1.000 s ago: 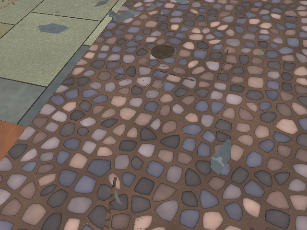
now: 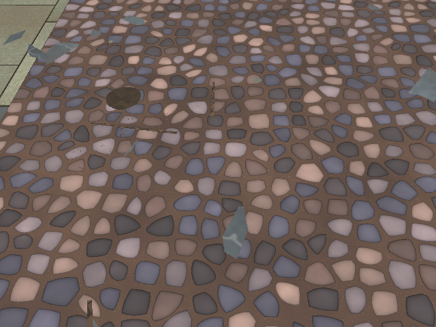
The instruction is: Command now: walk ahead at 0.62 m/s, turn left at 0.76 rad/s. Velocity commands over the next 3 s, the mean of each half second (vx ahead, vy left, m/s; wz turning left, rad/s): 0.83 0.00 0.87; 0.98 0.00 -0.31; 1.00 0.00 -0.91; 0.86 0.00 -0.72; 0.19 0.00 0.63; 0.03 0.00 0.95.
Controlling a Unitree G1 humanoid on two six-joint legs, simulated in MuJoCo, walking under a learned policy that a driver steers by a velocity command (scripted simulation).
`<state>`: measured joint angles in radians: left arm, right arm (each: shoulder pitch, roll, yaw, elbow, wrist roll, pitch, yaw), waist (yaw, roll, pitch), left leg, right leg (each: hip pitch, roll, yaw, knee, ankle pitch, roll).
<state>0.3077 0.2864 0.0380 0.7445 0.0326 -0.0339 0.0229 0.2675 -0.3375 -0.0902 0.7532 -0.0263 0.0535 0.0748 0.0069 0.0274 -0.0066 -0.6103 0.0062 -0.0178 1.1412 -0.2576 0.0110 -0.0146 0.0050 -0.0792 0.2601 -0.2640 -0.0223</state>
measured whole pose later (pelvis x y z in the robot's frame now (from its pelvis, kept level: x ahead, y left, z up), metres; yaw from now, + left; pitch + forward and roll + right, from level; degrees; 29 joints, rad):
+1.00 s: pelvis +0.74 +0.39 -0.01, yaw +15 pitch +0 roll -2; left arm 0.52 0.31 0.06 0.94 0.01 -0.05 -0.01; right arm 0.06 -0.23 0.05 0.63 -0.08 -0.08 0.02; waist 0.06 0.00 0.02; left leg -0.64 0.08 -0.13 1.20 -0.28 -0.02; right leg -0.17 0.22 0.05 0.41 -0.23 -0.18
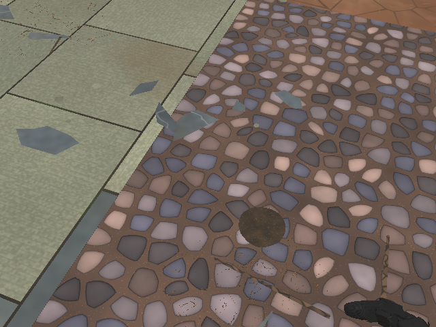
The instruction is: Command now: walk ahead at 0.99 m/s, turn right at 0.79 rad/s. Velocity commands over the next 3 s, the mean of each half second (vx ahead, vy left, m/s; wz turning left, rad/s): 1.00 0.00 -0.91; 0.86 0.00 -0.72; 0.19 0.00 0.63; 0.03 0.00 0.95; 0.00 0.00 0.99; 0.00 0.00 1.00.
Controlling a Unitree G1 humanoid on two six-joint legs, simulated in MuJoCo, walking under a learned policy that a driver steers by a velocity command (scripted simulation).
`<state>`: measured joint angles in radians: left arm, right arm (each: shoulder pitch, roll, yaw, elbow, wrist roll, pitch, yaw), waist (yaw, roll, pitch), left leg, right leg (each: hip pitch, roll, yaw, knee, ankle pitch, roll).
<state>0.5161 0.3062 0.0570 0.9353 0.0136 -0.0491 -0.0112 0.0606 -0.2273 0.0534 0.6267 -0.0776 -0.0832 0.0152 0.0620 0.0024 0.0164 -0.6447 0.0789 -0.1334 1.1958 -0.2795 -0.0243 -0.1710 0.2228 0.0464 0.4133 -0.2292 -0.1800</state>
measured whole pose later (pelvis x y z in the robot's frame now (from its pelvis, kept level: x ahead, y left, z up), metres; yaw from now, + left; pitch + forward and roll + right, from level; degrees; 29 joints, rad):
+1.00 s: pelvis +0.85 -0.18 -0.01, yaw -48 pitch +0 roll -2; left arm 0.42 0.31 0.05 0.86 0.00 -0.09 -0.01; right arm 0.08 -0.26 0.01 0.64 -0.03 -0.08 0.02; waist 0.08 0.02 0.07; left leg -0.64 0.07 0.01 0.55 0.15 0.04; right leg 0.12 0.17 0.12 0.30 -0.39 -0.14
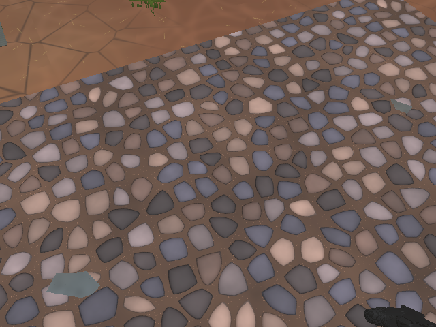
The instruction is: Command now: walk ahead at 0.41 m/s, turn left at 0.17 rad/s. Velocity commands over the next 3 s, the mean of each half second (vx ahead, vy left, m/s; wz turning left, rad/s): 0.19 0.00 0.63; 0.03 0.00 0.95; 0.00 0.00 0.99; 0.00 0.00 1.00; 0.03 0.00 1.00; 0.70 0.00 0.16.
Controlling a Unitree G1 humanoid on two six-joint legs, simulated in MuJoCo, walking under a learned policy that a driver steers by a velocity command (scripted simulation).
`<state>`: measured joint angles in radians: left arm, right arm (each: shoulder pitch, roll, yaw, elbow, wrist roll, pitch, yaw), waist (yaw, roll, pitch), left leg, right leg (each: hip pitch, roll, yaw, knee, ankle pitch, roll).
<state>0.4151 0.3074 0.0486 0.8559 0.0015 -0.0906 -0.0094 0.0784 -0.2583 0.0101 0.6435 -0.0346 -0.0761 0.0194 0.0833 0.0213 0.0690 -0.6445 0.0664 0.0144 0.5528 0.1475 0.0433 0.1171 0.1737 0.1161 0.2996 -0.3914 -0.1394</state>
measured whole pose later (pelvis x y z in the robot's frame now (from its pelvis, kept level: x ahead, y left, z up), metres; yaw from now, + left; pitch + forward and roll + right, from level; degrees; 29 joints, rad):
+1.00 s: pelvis +0.24 -0.01 +0.02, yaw +51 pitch +0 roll +1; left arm 0.17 0.27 0.01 0.67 0.03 0.02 0.04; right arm 0.22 -0.37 -0.09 0.73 -0.01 0.10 0.06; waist -0.01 0.06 0.08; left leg -0.47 0.00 -0.05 1.08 -0.39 -0.08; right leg -0.19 -0.02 -0.11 0.41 -0.21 -0.05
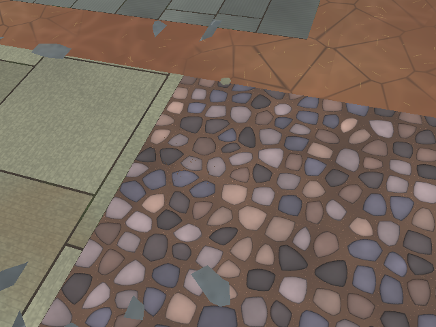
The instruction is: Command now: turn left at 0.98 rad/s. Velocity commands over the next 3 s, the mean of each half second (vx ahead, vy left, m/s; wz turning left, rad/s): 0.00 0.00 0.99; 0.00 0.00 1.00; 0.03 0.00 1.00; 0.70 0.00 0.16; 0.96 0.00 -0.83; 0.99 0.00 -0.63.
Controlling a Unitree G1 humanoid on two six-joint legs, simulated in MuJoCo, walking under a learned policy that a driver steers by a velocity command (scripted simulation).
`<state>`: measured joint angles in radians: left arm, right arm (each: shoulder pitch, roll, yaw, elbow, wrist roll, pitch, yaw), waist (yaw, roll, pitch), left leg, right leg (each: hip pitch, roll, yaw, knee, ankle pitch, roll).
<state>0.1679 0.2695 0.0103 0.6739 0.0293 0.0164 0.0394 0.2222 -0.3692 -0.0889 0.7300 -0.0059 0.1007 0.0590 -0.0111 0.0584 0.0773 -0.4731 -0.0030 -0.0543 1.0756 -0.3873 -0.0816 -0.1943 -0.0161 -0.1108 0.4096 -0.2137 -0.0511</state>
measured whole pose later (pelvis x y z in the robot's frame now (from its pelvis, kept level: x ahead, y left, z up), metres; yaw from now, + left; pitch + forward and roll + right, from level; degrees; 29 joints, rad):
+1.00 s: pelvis +0.04 +0.02 +0.00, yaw +58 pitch +0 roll +1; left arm 0.16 0.27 0.02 0.64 0.03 0.02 0.04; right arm 0.21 -0.36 -0.09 0.70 -0.01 0.09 0.07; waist -0.01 0.06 0.10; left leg -0.48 -0.01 -0.03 1.06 -0.38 -0.07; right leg -0.19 -0.04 -0.15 0.42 -0.23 -0.04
